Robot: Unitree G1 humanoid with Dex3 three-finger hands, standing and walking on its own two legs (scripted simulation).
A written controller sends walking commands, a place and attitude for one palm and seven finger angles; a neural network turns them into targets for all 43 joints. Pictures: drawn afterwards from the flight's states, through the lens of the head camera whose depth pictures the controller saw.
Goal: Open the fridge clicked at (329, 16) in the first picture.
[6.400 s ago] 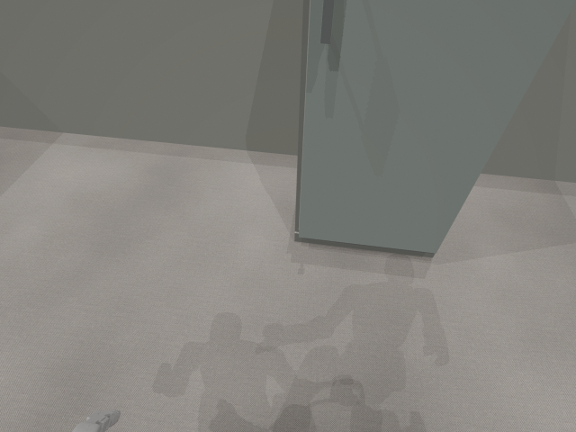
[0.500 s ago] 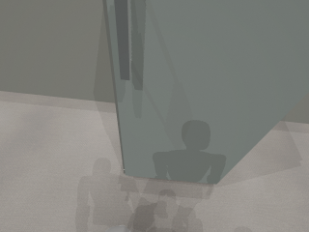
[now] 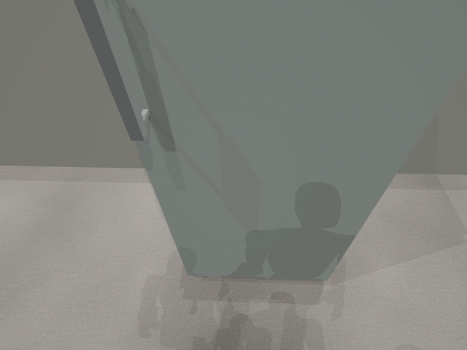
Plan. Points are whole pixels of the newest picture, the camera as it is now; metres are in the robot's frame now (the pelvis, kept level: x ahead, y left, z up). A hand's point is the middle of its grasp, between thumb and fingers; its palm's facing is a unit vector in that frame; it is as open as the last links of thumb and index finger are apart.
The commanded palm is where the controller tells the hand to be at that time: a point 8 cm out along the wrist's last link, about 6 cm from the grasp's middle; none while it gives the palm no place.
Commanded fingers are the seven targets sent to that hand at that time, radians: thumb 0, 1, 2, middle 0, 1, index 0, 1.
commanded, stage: come to a stop and stand still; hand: left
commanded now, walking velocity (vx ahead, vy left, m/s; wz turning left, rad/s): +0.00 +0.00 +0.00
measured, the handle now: (120, 61) +0.45 +0.19 +0.27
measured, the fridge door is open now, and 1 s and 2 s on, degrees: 0 0 0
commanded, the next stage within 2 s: look again from close up in 1.42 s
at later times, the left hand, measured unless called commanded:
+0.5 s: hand out of the picture -0.04 +0.16 -0.17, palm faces +0.03 -0.98 -0.20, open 7.4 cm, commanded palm none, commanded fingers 0.00 0.90 0.90 -0.20 -0.30 -0.20 -0.30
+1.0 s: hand out of the picture +0.00 +0.16 -0.16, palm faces +0.03 -0.98 -0.21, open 7.3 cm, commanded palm none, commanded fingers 0.00 0.90 0.90 -0.20 -0.30 -0.20 -0.30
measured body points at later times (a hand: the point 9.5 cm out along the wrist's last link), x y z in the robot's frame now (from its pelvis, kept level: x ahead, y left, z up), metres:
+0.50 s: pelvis -0.02 +0.00 +0.00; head -0.01 -0.02 +0.45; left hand -0.04 +0.21 -0.15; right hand -0.01 -0.22 -0.16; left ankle -0.01 +0.11 -0.73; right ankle +0.02 -0.10 -0.73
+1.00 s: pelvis +0.00 -0.01 +0.01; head +0.01 -0.03 +0.46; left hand +0.00 +0.21 -0.14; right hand -0.02 -0.22 -0.16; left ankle -0.01 +0.11 -0.73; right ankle +0.02 -0.10 -0.73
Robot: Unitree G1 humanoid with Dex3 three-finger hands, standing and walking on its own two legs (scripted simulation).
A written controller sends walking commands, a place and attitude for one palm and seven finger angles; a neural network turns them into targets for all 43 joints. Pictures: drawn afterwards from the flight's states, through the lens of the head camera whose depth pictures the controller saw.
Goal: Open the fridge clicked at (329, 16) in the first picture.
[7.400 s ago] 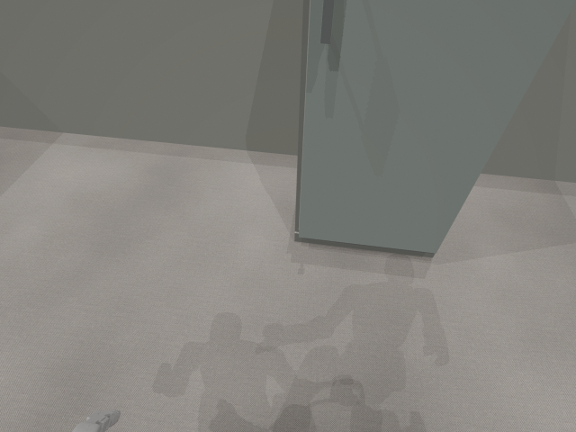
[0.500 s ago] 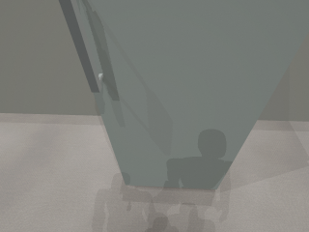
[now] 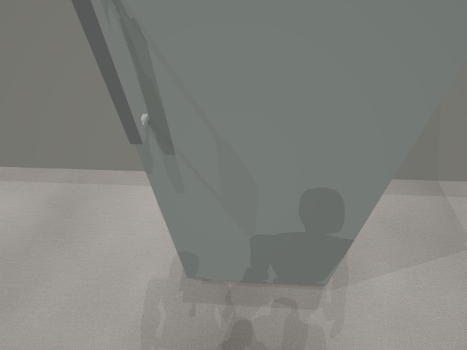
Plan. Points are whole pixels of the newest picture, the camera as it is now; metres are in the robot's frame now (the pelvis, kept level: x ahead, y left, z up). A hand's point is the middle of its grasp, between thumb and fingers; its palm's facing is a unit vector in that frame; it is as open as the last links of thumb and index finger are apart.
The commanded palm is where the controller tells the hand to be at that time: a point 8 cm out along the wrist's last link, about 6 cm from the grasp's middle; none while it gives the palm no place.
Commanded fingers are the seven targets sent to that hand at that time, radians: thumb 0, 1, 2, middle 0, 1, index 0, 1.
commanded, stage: come to a stop and stand still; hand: left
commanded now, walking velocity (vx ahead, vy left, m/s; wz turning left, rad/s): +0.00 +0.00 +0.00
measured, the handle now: (120, 68) +0.45 +0.20 +0.26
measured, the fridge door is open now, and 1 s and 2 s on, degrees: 0 0 0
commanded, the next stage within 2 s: look again from close up in 0.42 s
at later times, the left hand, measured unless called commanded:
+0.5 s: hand out of the picture +0.01 +0.16 -0.17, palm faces +0.04 -0.98 -0.21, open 7.4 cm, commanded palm none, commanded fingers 0.00 0.90 0.90 -0.20 -0.30 -0.20 -0.30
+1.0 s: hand out of the picture +0.01 +0.15 -0.17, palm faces +0.04 -0.98 -0.20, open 7.4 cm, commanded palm none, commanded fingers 0.00 0.90 0.90 -0.20 -0.30 -0.20 -0.30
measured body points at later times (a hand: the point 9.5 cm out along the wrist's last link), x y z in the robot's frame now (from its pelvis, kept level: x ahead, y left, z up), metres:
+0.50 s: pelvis +0.01 -0.01 +0.00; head +0.03 -0.03 +0.45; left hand +0.01 +0.21 -0.15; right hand +0.01 -0.23 -0.17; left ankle -0.01 +0.12 -0.74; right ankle +0.02 -0.09 -0.74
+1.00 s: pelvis +0.01 -0.02 +0.00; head +0.03 -0.03 +0.45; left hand +0.01 +0.20 -0.15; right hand +0.00 -0.22 -0.17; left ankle -0.01 +0.12 -0.74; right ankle +0.02 -0.09 -0.74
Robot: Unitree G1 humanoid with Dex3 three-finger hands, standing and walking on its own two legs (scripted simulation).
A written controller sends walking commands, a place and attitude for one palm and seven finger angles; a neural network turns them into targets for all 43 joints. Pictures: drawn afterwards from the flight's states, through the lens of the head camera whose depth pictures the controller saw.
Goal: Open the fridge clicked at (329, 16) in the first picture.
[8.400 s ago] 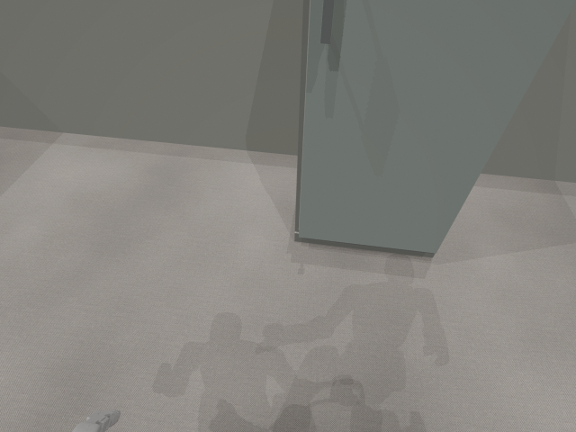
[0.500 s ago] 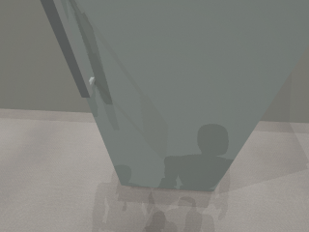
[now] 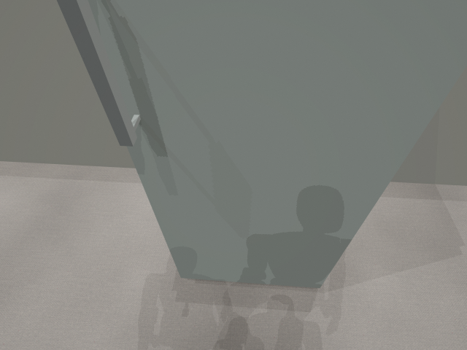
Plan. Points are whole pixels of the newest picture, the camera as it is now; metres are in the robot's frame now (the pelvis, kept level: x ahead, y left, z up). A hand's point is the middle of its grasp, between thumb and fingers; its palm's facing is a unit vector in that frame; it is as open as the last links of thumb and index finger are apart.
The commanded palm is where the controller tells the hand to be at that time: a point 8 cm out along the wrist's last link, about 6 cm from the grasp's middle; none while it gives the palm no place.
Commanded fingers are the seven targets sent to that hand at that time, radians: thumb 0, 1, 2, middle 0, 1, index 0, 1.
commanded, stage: look again from close up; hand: left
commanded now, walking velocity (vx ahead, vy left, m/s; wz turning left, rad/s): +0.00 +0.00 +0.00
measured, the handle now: (109, 68) +0.44 +0.22 +0.26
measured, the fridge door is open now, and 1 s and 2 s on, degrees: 0 0 0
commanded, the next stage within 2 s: raise the hand to about handle height in 0.26 s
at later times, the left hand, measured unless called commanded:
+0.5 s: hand out of the picture +0.12 +0.21 -0.08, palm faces +0.26 -0.94 -0.24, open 7.3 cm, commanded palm +0.10 +0.24 -0.04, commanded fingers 0.00 0.71 0.82 -0.21 -0.42 -0.21 -0.42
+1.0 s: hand (76, 309) +0.16 +0.22 +0.08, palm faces +0.10 -0.99 -0.07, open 9.9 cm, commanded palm +0.13 +0.28 +0.07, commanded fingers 0.00 0.13 0.57 -0.25 -0.80 -0.25 -0.80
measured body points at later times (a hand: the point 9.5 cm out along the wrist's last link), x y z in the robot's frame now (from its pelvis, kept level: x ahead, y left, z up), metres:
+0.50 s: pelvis -0.01 +0.01 -0.01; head +0.00 -0.01 +0.44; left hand +0.10 +0.26 -0.06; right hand +0.04 -0.23 -0.15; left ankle -0.03 +0.14 -0.74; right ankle +0.00 -0.07 -0.74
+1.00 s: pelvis -0.03 +0.03 -0.04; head -0.02 +0.04 +0.41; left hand +0.14 +0.28 +0.09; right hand +0.20 -0.15 -0.08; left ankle -0.03 +0.14 -0.74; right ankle +0.00 -0.07 -0.74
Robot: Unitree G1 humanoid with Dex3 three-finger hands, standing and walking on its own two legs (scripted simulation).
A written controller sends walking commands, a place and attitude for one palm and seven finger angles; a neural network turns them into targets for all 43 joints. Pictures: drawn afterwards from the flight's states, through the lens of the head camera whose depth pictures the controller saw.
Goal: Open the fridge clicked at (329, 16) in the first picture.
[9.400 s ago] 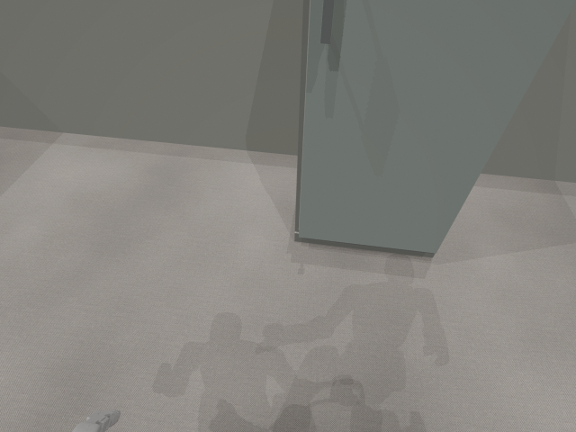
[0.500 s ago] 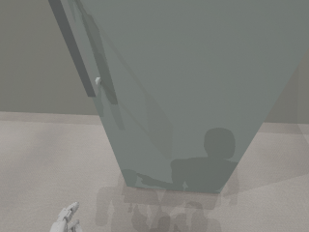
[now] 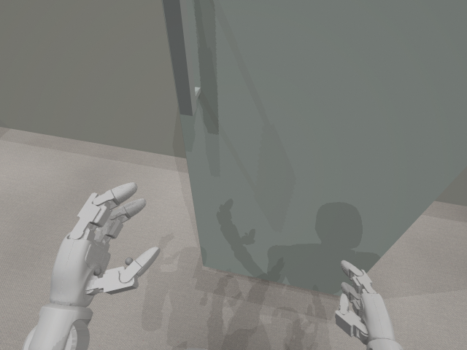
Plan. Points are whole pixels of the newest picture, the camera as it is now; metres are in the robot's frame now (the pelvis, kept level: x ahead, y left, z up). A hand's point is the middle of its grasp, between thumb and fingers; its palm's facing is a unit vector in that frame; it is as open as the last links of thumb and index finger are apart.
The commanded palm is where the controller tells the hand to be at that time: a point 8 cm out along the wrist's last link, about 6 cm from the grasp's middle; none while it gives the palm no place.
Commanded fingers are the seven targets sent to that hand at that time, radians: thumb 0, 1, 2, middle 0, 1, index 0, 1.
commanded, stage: raise the hand to about handle height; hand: left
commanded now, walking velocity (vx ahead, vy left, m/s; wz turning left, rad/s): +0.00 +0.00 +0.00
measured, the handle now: (184, 33) +0.48 +0.15 +0.30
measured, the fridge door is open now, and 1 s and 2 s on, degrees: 0 0 0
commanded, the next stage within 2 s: move the hooked fingers beside the handle in 1.46 s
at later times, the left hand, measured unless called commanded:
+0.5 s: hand (99, 185) +0.27 +0.23 +0.18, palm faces -0.02 -0.99 -0.13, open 12.9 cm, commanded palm +0.23 +0.28 +0.21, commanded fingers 0.00 -0.45 0.32 -0.30 -1.17 -0.30 -1.17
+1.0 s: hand (23, 69) +0.30 +0.27 +0.33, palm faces +0.09 -0.98 -0.16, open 14.0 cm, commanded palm +0.27 +0.30 +0.31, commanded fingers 0.00 -0.50 0.30 -0.30 -1.20 -0.30 -1.20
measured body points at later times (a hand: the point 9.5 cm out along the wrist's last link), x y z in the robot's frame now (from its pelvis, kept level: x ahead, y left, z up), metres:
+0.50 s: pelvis +0.02 +0.01 +0.03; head +0.00 -0.01 +0.48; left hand +0.26 +0.28 +0.19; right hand +0.21 -0.24 -0.03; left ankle +0.01 +0.11 -0.71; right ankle +0.03 -0.11 -0.71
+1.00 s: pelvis +0.02 -0.01 +0.03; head -0.02 -0.04 +0.48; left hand +0.29 +0.32 +0.34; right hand +0.23 -0.22 -0.03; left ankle +0.01 +0.11 -0.71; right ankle +0.03 -0.11 -0.71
